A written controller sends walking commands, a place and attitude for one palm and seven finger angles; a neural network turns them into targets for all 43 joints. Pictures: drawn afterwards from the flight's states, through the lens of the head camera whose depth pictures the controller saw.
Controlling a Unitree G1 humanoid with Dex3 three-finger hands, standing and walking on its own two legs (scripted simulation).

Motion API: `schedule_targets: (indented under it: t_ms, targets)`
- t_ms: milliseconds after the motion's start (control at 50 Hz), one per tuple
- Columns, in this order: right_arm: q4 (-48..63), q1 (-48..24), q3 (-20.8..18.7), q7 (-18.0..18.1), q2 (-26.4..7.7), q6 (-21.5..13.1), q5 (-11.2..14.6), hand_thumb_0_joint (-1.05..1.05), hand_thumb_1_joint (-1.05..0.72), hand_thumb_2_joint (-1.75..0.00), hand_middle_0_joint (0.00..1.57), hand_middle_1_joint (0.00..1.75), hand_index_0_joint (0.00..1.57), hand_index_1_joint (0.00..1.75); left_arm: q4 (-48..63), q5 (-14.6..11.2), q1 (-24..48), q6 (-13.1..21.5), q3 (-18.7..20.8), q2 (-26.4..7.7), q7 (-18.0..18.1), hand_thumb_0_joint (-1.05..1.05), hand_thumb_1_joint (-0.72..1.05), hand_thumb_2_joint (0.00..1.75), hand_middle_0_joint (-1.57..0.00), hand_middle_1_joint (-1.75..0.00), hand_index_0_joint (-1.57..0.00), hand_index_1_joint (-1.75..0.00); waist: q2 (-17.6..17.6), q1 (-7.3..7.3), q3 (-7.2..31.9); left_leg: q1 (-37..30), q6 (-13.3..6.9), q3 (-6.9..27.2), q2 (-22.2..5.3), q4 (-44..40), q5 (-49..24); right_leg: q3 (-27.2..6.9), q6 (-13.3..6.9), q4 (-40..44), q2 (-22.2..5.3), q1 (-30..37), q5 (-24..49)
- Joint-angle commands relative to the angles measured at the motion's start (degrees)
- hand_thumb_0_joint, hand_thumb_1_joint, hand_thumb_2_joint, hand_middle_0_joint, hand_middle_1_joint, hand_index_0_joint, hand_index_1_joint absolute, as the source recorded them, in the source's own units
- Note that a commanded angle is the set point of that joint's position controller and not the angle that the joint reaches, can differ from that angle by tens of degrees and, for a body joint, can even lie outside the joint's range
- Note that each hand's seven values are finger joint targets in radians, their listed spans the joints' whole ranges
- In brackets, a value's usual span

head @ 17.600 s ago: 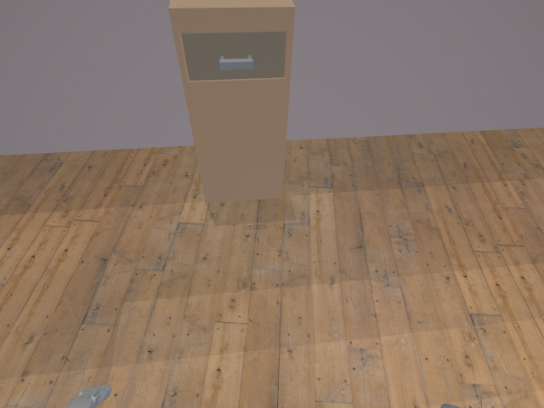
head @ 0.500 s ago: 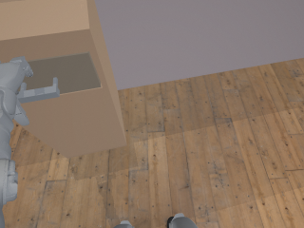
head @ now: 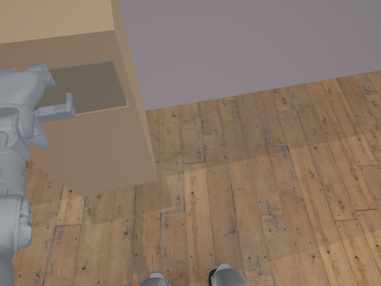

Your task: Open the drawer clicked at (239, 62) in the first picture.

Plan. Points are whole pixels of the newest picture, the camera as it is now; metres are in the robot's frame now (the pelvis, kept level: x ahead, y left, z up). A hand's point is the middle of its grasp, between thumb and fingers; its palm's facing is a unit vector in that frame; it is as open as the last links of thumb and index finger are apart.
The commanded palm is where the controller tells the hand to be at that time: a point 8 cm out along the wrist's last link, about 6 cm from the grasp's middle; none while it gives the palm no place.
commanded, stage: re-aim the fingers above the handle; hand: left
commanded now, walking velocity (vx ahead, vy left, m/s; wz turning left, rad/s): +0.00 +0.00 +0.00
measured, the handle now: (48, 107) +0.52 +0.32 +0.00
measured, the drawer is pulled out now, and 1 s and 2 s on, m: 0.00 0.00 0.00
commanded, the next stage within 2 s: lower the fingers behind the handle in 1.06 s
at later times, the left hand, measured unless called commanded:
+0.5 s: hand (33, 108) +0.48 +0.31 +0.05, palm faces +0.05 -0.08 -1.00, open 13.8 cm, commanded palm +0.46 +0.34 +0.12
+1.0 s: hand (32, 117) +0.46 +0.31 +0.05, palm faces -0.13 -0.05 -0.99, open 13.8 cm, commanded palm +0.46 +0.33 +0.11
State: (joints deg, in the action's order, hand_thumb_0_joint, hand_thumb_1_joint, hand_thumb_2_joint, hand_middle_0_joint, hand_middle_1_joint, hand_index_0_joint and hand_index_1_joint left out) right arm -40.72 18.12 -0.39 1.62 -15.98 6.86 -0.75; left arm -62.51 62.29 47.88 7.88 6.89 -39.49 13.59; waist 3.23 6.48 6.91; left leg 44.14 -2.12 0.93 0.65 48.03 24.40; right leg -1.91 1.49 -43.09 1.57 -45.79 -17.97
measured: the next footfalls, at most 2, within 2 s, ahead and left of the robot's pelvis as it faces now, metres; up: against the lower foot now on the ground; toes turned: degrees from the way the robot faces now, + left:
none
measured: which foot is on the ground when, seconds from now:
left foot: down 0.00-1.00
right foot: down 0.00-1.00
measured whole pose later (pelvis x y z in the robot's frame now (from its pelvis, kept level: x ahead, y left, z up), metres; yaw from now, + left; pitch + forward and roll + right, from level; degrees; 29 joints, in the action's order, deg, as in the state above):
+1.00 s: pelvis +0.00 +0.00 +0.00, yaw +2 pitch +20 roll -3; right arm -40.8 21.2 -2.4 4.7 -17.0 5.4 -0.2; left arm -57.2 60.6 47.1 19.1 5.2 -42.2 5.1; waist 1.6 5.3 6.4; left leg 45.4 -1.4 3.1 0.9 49.7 24.5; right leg 0.3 0.8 -44.1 1.3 -46.1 -18.5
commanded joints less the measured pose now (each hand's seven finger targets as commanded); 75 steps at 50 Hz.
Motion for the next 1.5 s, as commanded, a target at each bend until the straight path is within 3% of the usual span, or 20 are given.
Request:
schedule_targets:
  t_ms: [0, 80, 200, 280, 380, 480, 580, 660, 780, 840, 900, 960, 980, 1040, 1080, 1200, 1240, 1320, 1380, 1480]
  targets:
    - [3.4, 6.4, -3.3, 1.6, -10.9, 0.4, 0.2, 0.0, -0.9, -0.9, 0.2, 0.3, 0.2, 0.3, 10.7, -2.3, 19.5, -0.9, 11.3, -32.2, 0.9, 0.0, -0.5, 0.3, -0.3, -1.2, -0.3, -1.2, 1.3, -4.59, 27.1, -8.8, -0.4, -1.6, 0.8, -6.5, -24.3, 1.8, -2.7, 2.5, 0.7, 24.5, 19.7]
    - [4.0, 5.3, -3.0, 2.4, -11.5, 0.7, 1.2, 0.0, -0.9, -0.9, 0.2, 0.3, 0.2, 0.3, 4.7, -0.7, 17.4, 0.3, 8.4, -31.2, -1.8, 0.0, -0.5, 0.3, -0.3, -1.2, -0.3, -1.2, -1.9, -3.03, 18.3, -3.9, -0.5, -1.9, 1.1, -7.2, -16.9, 1.8, -2.6, 3.8, 0.9, 20.9, 14.7]
    - [3.7, 11.0, -5.6, 3.7, -10.4, -1.0, 1.7, 0.0, -0.9, -0.9, 0.2, 0.3, 0.2, 0.3, 9.9, -1.7, 21.0, 7.3, -2.1, -17.3, -7.3, 0.0, -0.5, 0.3, -0.3, -1.2, -0.3, -1.2, 1.5, 2.24, 22.0, -15.5, 0.0, -0.3, -0.2, -4.5, -22.1, 2.9, -2.8, 4.1, 1.7, 10.9, 13.2]
    - [2.2, 12.4, -6.5, 4.3, -10.2, -1.5, 0.7, 0.0, -0.9, -0.9, 0.2, 0.3, 0.2, 0.3, 19.4, -4.0, 27.3, 12.1, -2.9, -15.1, -7.6, 0.0, -0.5, 0.3, -0.3, -1.2, -0.3, -1.2, 7.1, 3.23, 25.7, -23.2, 1.6, 1.9, -0.5, -2.0, -29.4, 3.7, -3.3, 2.6, 2.1, 4.1, 11.8]
    - [1.0, 11.3, -6.0, 3.0, -10.8, -1.3, -1.0, 0.0, -0.9, -0.9, 0.2, 0.3, 0.2, 0.3, 23.7, -3.3, 28.6, 12.8, 10.3, -27.7, 0.9, 0.0, -0.5, 0.3, -0.3, -1.2, -0.3, -1.2, 13.4, -0.76, 30.7, -23.7, 4.0, 3.3, -0.5, 1.2, -41.5, 4.9, -3.9, -1.9, 2.5, 2.6, 13.5]
    - [2.6, 6.5, -3.3, -0.4, -11.0, 0.6, -1.4, 0.0, -0.9, -0.9, 0.2, 0.3, 0.2, 0.3, 12.8, -1.1, 21.0, -0.3, 12.6, -31.8, 7.3, 0.0, -0.5, 0.3, -0.3, -1.2, -0.3, -1.2, 12.9, -5.08, 28.1, -13.7, 3.6, 1.0, 0.4, -0.5, -38.9, 5.7, -3.8, -3.3, 2.1, 10.7, 17.4]
    - [3.5, 5.3, -2.7, 0.3, -11.1, 1.9, -0.2, 0.0, -0.9, -0.9, 0.2, 0.3, 0.2, 0.3, 11.8, -1.9, 24.2, -6.0, 11.6, -34.0, 5.8, 0.0, -0.5, 0.3, -0.3, -1.2, -0.3, -1.2, 3.5, -4.43, 31.7, -10.3, 1.3, -0.7, 0.8, -4.0, -29.6, 3.9, -2.8, -0.2, 1.2, 22.3, 20.9]
    - [3.7, 5.2, -2.6, 2.1, -11.3, 1.6, 1.2, 0.0, -0.9, -0.9, 0.2, 0.3, 0.2, 0.3, 5.1, -2.9, 20.4, -5.9, 7.7, -31.3, -1.0, 0.0, -0.5, 0.3, -0.3, -1.2, -0.3, -1.2, -4.3, -2.69, 25.5, -5.6, -0.5, -1.6, 0.8, -7.3, -17.3, 1.9, -1.7, 3.9, 0.4, 25.9, 16.5]
    - [4.2, 9.4, -4.3, 4.5, -10.0, -0.9, 2.2, 0.0, -0.9, -0.9, 0.2, 0.3, 0.2, 0.3, 6.4, -1.4, 21.2, 3.9, -6.2, -13.7, -10.5, 0.0, -0.5, 0.3, -0.3, -1.2, -0.3, -1.2, -3.2, 3.12, 16.2, -12.7, -0.8, -0.1, 0.1, -6.9, -14.9, 2.9, -2.5, 7.0, 1.4, 12.6, 9.4]
    - [3.3, 10.9, -5.0, 4.8, -9.8, -1.8, 1.8, 0.0, -0.9, -0.9, 0.2, 0.3, 0.2, 0.3, 12.3, -3.0, 25.0, 8.1, -4.4, -14.8, -10.5, 0.0, -0.5, 0.3, -0.3, -1.2, -0.3, -1.2, 1.9, 2.87, 19.7, -16.8, -0.2, 0.8, 0.3, -5.4, -17.7, 3.1, -3.0, 5.5, 1.5, 9.0, 8.5]
    - [2.6, 11.9, -5.7, 4.5, -9.5, -2.3, 1.1, 0.0, -0.9, -0.9, 0.2, 0.3, 0.2, 0.3, 18.8, -3.7, 28.5, 11.6, 0.6, -18.7, -7.3, 0.0, -0.5, 0.3, -0.3, -1.2, -0.3, -1.2, 7.7, 1.66, 23.5, -20.5, 1.0, 1.8, 0.2, -3.5, -24.3, 3.6, -3.6, 3.3, 1.8, 6.5, 10.1]
    - [2.1, 10.4, -5.1, 3.5, -10.3, -1.9, -0.4, 0.0, -0.9, -0.9, 0.2, 0.3, 0.2, 0.3, 20.4, -3.1, 28.0, 12.8, 10.8, -29.0, -1.0, 0.0, -0.5, 0.3, -0.3, -1.2, -0.3, -1.2, 9.7, -1.24, 27.2, -16.5, 1.7, 1.6, 0.5, -1.1, -29.2, 3.6, -3.9, -0.7, 1.8, 7.9, 13.6]
    - [1.6, 9.4, -4.7, 3.0, -11.0, -1.3, -1.0, 0.0, -0.9, -0.9, 0.2, 0.3, 0.2, 0.3, 19.4, -2.8, 26.5, 11.5, 14.3, -33.3, 1.1, 0.0, -0.5, 0.3, -0.3, -1.2, -0.3, -1.2, 9.8, -2.83, 28.1, -13.3, 1.6, 1.3, 0.9, -0.4, -29.4, 3.4, -4.0, -2.0, 1.8, 9.3, 14.8]
    - [2.8, 6.7, -3.7, 1.0, -10.7, -0.4, -1.4, 0.0, -0.9, -0.9, 0.2, 0.3, 0.2, 0.3, 15.8, -0.9, 22.1, 5.4, 14.4, -34.4, 6.7, 0.0, -0.5, 0.3, -0.3, -1.2, -0.3, -1.2, 12.4, -5.3, 27.9, -9.6, 1.9, -0.1, 1.4, -0.9, -30.5, 4.1, -3.8, -3.3, 1.4, 12.6, 17.1]
    - [3.5, 5.4, -3.2, 0.1, -11.1, 0.4, -1.2, 0.0, -0.9, -0.9, 0.2, 0.3, 0.2, 0.3, 12.2, -0.7, 17.3, 0.5, 15.0, -35.0, 7.7, 0.0, -0.5, 0.3, -0.3, -1.2, -0.3, -1.2, 9.9, -7.19, 31.6, -8.6, 1.9, -1.3, 1.4, -1.2, -32.8, 3.9, -3.7, -3.6, 1.4, 18.2, 21.3]
    - [3.1, 5.5, -3.1, 1.3, -12.0, 1.4, 0.8, 0.0, -0.9, -0.9, 0.2, 0.3, 0.2, 0.3, 6.1, -2.4, 21.3, -6.2, 10.1, -33.9, 4.4, 0.0, -0.5, 0.3, -0.3, -1.2, -0.3, -1.2, -1.7, -3.14, 29.4, -4.5, 0.0, -2.4, 1.3, -5.1, -20.7, 1.8, -1.6, 1.4, 0.5, 25.4, 19.8]
    - [3.2, 6.5, -3.3, 2.4, -12.1, 0.7, 1.5, 0.0, -0.9, -0.9, 0.2, 0.3, 0.2, 0.3, 3.2, -2.2, 21.6, -5.8, 5.4, -29.7, 0.3, 0.0, -0.5, 0.3, -0.3, -1.2, -0.3, -1.2, -4.5, -0.61, 25.3, -4.4, -0.6, -2.1, 1.1, -6.2, -16.2, 1.5, -1.3, 3.5, 0.4, 23.8, 16.8]
    - [2.9, 9.2, -3.7, 4.4, -11.5, -0.7, 2.1, 0.0, -0.9, -0.9, 0.2, 0.3, 0.2, 0.3, 3.7, -0.5, 21.7, 0.9, -1.1, -22.7, -7.6, 0.0, -0.5, 0.3, -0.3, -1.2, -0.3, -1.2, -2.9, 2.24, 20.4, -8.4, -1.0, -1.2, 0.6, -5.5, -15.4, 1.7, -1.9, 5.0, 1.0, 16.4, 13.6]
    - [2.7, 10.5, -4.4, 4.9, -10.5, -1.7, 2.0, 0.0, -0.9, -0.9, 0.2, 0.3, 0.2, 0.3, 6.5, -0.7, 22.9, 5.7, -2.8, -18.7, -9.5, 0.0, -0.5, 0.3, -0.3, -1.2, -0.3, -1.2, 1.0, 3.02, 20.2, -12.4, -0.7, -0.2, 0.4, -4.0, -17.7, 2.6, -2.6, 4.2, 1.5, 10.4, 11.3]
    - [2.2, 11.0, -4.7, 4.6, -10.4, -1.8, 0.8, 0.0, -0.9, -0.9, 0.2, 0.3, 0.2, 0.3, 12.3, -2.0, 24.4, 11.7, 4.7, -25.0, -6.9, 0.0, -0.5, 0.3, -0.3, -1.2, -0.3, -1.2, 6.0, 1.0, 22.7, -12.3, 0.4, 0.6, 0.4, -0.5, -23.3, 3.1, -3.5, 0.2, 2.0, 6.1, 12.3]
